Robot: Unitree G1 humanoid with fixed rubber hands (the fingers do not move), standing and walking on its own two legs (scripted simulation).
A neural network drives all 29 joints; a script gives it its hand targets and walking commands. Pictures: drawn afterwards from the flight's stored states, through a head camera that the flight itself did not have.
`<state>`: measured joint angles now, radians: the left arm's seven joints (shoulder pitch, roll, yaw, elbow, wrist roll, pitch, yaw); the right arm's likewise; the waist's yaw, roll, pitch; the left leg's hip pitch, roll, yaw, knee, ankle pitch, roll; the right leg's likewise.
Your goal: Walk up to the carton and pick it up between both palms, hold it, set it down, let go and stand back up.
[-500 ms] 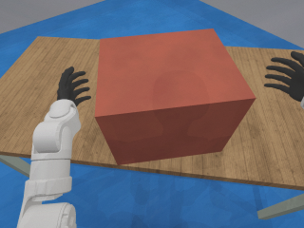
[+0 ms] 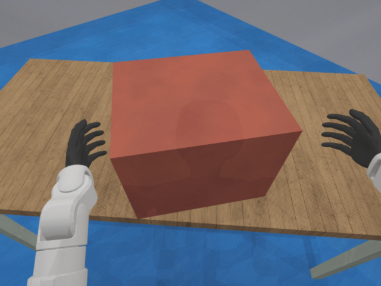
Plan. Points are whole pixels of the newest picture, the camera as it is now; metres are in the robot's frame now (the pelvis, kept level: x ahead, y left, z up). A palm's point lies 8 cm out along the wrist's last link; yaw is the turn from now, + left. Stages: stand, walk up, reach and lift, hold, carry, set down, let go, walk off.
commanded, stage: set down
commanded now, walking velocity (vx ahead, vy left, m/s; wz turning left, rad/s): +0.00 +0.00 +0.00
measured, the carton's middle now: (193, 133) +0.46 +0.02 +0.06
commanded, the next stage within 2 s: none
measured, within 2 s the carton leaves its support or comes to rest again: neither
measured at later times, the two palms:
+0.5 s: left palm (88, 202) +0.28 +0.21 +0.06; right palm (377, 208) +0.29 -0.33 +0.07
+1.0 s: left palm (90, 237) +0.22 +0.20 +0.02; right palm (376, 252) +0.22 -0.32 +0.02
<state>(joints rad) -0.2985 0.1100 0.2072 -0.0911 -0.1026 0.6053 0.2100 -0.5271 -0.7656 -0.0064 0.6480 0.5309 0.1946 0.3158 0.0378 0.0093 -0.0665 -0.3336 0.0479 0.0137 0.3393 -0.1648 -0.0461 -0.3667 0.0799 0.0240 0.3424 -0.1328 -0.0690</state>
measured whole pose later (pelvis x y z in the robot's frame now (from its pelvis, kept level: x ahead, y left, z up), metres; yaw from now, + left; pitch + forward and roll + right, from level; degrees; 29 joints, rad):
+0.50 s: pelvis +0.00 +0.01 +0.00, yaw -1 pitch +7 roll +0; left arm 0.02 0.04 0.10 -0.10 -0.04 0.35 0.24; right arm -0.17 -0.72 -0.03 0.61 0.53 -0.04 0.38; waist 0.02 -0.01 -0.06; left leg -0.28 0.04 0.03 0.36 -0.19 -0.04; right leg -0.33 0.08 0.05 0.38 -0.16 -0.06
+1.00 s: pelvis +0.01 +0.01 +0.00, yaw -2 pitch +5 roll +0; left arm 0.25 -0.02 0.05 -0.08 0.02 0.16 0.25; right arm 0.09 -0.66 0.01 0.59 0.54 -0.21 0.39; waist 0.02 -0.04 -0.05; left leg -0.27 0.04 0.03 0.42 -0.24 -0.04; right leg -0.32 0.08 0.05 0.44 -0.20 -0.06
